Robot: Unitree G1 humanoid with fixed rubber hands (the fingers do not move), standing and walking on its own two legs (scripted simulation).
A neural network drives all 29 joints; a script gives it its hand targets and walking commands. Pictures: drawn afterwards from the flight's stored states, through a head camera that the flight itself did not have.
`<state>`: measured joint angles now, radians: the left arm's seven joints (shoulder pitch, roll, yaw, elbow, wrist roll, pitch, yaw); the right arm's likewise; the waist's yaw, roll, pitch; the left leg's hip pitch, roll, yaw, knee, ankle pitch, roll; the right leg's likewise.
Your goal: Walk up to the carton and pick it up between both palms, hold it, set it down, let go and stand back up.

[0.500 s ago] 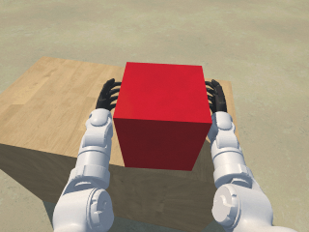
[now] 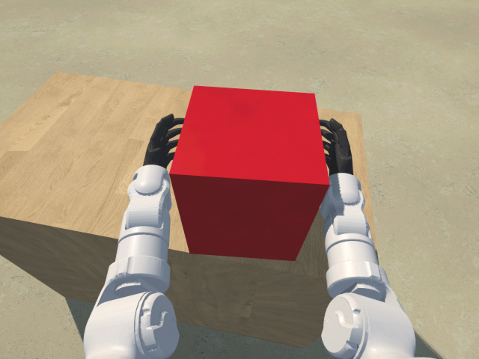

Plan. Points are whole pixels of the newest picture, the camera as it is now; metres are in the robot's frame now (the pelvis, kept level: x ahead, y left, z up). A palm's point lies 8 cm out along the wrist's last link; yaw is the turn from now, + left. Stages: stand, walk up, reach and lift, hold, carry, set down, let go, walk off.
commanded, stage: set down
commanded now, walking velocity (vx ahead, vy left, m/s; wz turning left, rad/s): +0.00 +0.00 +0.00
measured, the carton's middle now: (247, 179) +0.43 -0.06 +0.05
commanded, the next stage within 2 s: none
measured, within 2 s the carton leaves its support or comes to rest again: neither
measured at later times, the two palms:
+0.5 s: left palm (159, 166) +0.43 +0.09 +0.09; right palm (337, 169) +0.39 -0.21 +0.10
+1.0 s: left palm (160, 166) +0.45 +0.09 +0.07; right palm (333, 170) +0.41 -0.21 +0.08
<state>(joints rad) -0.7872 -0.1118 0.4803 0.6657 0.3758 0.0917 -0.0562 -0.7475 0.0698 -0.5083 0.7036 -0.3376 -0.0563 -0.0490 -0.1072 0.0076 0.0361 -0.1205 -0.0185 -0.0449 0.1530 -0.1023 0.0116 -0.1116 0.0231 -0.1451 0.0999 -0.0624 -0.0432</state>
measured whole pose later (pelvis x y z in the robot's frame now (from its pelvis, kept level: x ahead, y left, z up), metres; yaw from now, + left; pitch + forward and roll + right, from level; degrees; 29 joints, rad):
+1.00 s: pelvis -0.01 +0.01 -0.01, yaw -6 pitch +18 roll +0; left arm -0.91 0.08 0.25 1.10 0.09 -0.12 0.11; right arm -0.88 -0.12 -0.19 1.07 0.02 -0.12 -0.10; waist -0.04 0.01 -0.19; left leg -0.45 -0.01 0.06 0.25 -0.12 0.03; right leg -0.47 0.03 -0.04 0.19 -0.04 -0.03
